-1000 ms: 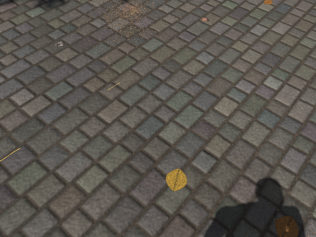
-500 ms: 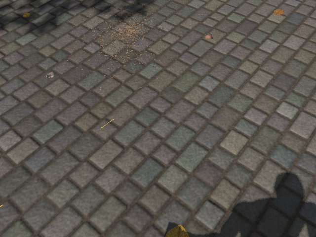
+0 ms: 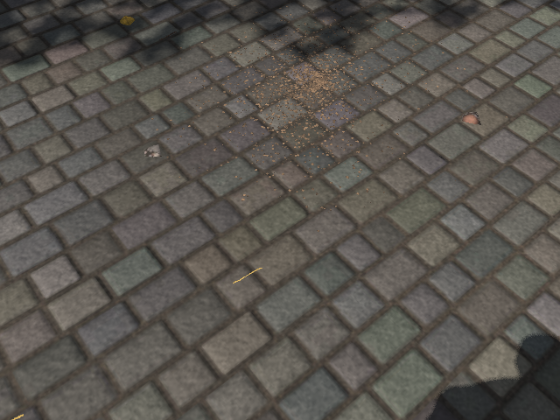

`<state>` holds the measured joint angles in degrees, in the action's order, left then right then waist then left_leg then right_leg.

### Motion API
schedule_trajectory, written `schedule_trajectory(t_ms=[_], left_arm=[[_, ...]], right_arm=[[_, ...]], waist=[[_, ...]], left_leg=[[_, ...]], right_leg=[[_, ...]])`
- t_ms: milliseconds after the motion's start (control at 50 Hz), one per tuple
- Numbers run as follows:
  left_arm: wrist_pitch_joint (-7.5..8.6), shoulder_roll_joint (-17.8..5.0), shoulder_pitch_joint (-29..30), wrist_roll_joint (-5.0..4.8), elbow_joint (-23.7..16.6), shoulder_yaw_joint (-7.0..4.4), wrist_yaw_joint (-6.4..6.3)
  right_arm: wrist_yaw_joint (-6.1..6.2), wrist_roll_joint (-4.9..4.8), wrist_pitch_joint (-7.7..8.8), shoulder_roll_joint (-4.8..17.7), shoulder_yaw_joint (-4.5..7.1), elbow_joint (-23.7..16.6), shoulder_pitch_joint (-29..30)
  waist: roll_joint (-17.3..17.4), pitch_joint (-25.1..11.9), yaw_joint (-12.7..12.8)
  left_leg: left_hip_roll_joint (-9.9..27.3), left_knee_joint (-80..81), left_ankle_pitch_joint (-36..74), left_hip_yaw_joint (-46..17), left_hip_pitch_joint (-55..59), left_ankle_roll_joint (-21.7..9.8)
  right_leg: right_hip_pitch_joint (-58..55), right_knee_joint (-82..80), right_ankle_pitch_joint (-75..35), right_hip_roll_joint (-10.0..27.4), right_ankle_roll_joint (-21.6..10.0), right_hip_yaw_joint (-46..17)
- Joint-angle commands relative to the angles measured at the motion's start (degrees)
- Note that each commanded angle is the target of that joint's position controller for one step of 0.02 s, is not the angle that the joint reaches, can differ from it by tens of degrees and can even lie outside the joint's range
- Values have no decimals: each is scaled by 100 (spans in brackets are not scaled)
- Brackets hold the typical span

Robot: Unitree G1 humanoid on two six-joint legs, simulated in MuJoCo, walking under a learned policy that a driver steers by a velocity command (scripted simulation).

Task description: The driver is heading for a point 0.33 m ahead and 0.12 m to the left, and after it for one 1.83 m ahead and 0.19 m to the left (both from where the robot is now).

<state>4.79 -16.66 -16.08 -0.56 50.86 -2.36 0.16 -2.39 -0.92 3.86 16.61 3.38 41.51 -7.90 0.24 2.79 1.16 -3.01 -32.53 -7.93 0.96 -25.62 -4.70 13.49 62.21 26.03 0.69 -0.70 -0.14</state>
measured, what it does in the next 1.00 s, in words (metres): walks ahead, turning left: right foot, then left foot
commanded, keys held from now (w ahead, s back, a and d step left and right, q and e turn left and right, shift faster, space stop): w+q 0.38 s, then w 0.62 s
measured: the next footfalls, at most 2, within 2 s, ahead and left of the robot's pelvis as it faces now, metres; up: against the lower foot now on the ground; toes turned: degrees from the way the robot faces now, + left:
right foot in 0.40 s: +0.42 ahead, -0.11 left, +0.00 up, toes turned +17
left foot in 0.90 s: +0.60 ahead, +0.22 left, +0.00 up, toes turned +19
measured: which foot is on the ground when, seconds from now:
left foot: down 0.00-0.40, up 0.42-0.88, down 0.90-1.00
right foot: up 0.00-0.38, down 0.40-0.92, up 0.94-1.00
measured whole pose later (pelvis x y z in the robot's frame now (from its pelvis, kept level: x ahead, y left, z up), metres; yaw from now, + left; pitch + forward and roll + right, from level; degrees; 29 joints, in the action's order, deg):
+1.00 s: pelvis +0.52 +0.10 +0.01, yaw +18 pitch +2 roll -1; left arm 4.3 -17.2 -20.3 -1.5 51.4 -2.3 0.5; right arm -1.5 -0.3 4.2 15.4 2.3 38.1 -6.1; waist -0.8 1.7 2.9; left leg -1.0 -30.9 -9.4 1.7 -23.5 -2.7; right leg 15.1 59.3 26.5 1.0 -0.9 -1.8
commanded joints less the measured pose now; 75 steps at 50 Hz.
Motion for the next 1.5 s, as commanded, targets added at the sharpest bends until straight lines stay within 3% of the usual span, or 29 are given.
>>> schedule_trajectory(t_ms=[20, 100, 220, 320, 380, 400, 420, 440, 460, 480, 520, 580, 680, 820, 860, 900, 920, 940, 960, 980, 1040, 1140, 1240, 1340, 1400, 1440, 1460, 1480, 1500], left_arm=[[363, -767, 477, -2, -680, -148, 19], [132, -599, 309, 145, -736, -185, -36], [134, -333, 1535, 99, -1160, -99, -13], [241, -579, 1900, 18, -1361, -171, 95], [321, -781, 1237, 16, -1210, -287, 87], [348, -953, 612, 93, -1088, -363, 56], [337, -1244, -238, 147, -997, -423, 21], [250, -1613, -607, 150, -711, -535, 82], [243, -985, -422, 1, -819, -402, 125], [217, -662, -181, -5, -861, -314, 116], [163, -503, 217, 95, -863, -232, 124], [196, -455, 196, 81, -731, -198, 101], [143, -830, -12, -15, -540, -285, 53], [-26, -978, -596, -112, -171, -287, 32], [-92, -1079, -557, -119, -124, -314, 4], [-131, -991, -478, -102, -147, -265, -26], [-106, -690, -449, 62, -328, -128, -40], [10, -74, -1097, 45, -410, 54, -15], [101, -695, -797, -75, -341, -88, 26], [155, -900, -327, -179, -500, -156, 59], [94, -696, -66, -20, -515, -170, 34], [-97, -419, 323, 49, -630, -125, 2], [-13, -249, 1292, 26, -878, -45, 97], [50, -314, 2017, -29, -1196, -27, 236], [85, -479, 1799, -22, -1199, -81, 288], [90, -857, 515, 7, -825, -292, 223], [71, -1263, -541, 66, -620, -410, 160], [23, -1584, -837, 32, -487, -488, 178], [16, -1021, -817, -41, -529, -333, 175]], right_arm=[[65, 40, 23, 799, 236, -210, -819], [148, 56, 44, 744, 223, -353, -560], [322, -21, -18, 947, 298, -208, -1062], [372, -59, -107, 892, 306, -69, -1365], [383, -30, -171, 809, 295, -126, -1206], [360, 13, -160, 552, 197, -167, -1193], [353, 127, -145, 212, 67, -239, -1384], [344, -97, -79, 36, 8, -343, -2222], [367, -142, -68, 629, 99, -117, -2113], [359, -99, -78, 859, 163, -178, -1459], [350, 45, -56, 704, 161, -330, -827], [266, 6, -45, 413, 111, -364, -875], [202, 63, 15, 152, -31, -625, -57], [56, -31, 86, 257, -27, -932, 918], [33, -16, 101, 405, 34, -913, 733], [96, 42, 84, 790, 252, -525, -535], [169, 110, 50, 1223, 376, -347, -1582], [145, 119, 15, 1570, 415, -270, -1713], [127, 50, 16, 1028, 280, -288, -1684], [124, 34, 39, 843, 201, -313, -1299], [80, 159, 95, 536, 103, -355, -561], [120, 94, 218, 681, 166, -76, -664], [211, 43, 163, 848, 190, 225, -1081], [248, -8, 34, 921, 212, 596, -1567], [290, -19, -58, 1007, 245, 697, -1534], [317, 5, -119, 949, 202, 678, -1390], [341, 120, -109, 723, 87, 524, -1412], [271, 106, 13, 10, -111, 498, -2156], [243, -3, 127, 576, 6, 564, -1772]], waist=[[-68, -695, -385], [297, -510, 2], [427, -252, -417], [522, -222, -472], [706, -411, -73], [559, -935, 216], [-211, -1756, 442], [-2242, -2065, 14], [-1321, -1522, 173], [-750, -848, 310], [-250, -247, 170], [-636, -294, -44], [-438, -166, 136], [-502, 48, 343], [-550, -69, 122], [-395, -864, -547], [292, -1716, -932], [1760, -2284, -541], [1159, -2023, -737], [905, -1225, -662], [419, -494, -169], [288, -197, -60], [246, 22, -389], [265, 185, -577], [419, -15, -357], [389, -861, 309], [-153, -1739, 671], [-1654, -2407, 298], [-1116, -2245, 560]], left_leg=[[1587, 1695, 192, -2669, 2798, -1171], [1191, 2056, 1224, -1933, 1498, -1201], [802, 2039, 534, -1563, 1085, -796], [1066, 1480, 176, -2251, 1690, -659], [1006, 794, 552, -2516, 1823, -478], [723, -51, 706, -2217, 1628, -313], [280, -1660, -488, -1633, 882, -90], [-346, -3285, -2665, -1095, -1143, 234], [81, -3897, -2434, -1334, -1730, 293], [244, -3980, -1892, -1219, -1845, 305], [544, -3532, -1282, -989, -1605, 327], [774, -2897, -1070, -722, -1186, 371], [889, -1260, 76, -383, -1163, 491], [614, 100, 630, -189, -670, 321], [493, 331, 334, -97, -212, 158], [321, 576, 451, 70, 1741, -132], [1421, 384, 631, -1151, 3435, -519], [2554, 1103, -648, -3752, 4799, -1357], [2455, 1441, -1442, -4060, 4558, -1268], [2258, 1548, -1222, -3249, 3894, -1064], [1700, 2030, 254, -1997, 2187, -900], [1544, 2517, 985, -1190, 1682, -992], [1321, 2617, 873, -612, 1759, -724], [1666, 2267, 1062, -675, 2654, -650], [1780, 1749, 2122, -694, 3082, -494], [1370, 250, 3517, -343, 2740, -245], [1035, -1461, 2088, -105, 1564, -36], [-34, -3386, -1904, -131, -798, 357], [154, -4037, -2576, -882, -1454, 287]], right_leg=[[2872, 672, -572, 413, -83, -445], [2058, -310, -1065, 532, 260, -368], [1709, -2704, -3009, 124, 464, -313], [1421, -3464, -2855, -24, 309, -552], [509, -3792, -2302, -52, 19, -417], [-532, -3772, -2289, 267, -223, -571], [-1992, -3687, -2020, 1247, -561, -1614], [-3320, -4326, -646, 2251, -1476, -4351], [-2988, -4574, 445, 2156, -1350, -4456], [-2338, -4605, 187, 1891, -1118, -3493], [-1274, -4827, -1163, 1441, -1030, -2407], [-841, -5094, -2118, 1209, -1125, -1689], [-746, -5422, -2804, 1132, -1166, -954], [-1217, -5180, -3037, 1325, -922, -653], [-1426, -4814, -3731, 1395, -803, -604], [-1023, -3271, -4894, 982, -537, -179], [145, -1480, -3363, 653, -307, 79], [2192, 288, 450, -315, -11, 17], [2826, 946, 717, -24, -65, -592], [3139, 985, 203, 238, -133, -495], [2431, 313, -853, 717, -48, -401], [2492, -756, -1762, 775, 197, -335], [2234, -2459, -3198, 539, 170, -140], [2404, -3169, -2911, 379, -19, -134], [1907, -3393, -2258, 195, -241, 12], [-53, -3547, -2370, -56, -542, 265], [-1856, -3274, -2700, 920, -920, -815], [-3744, -3824, -1361, 2113, -1800, -3475], [-3623, -4324, -546, 2060, -1653, -3945]])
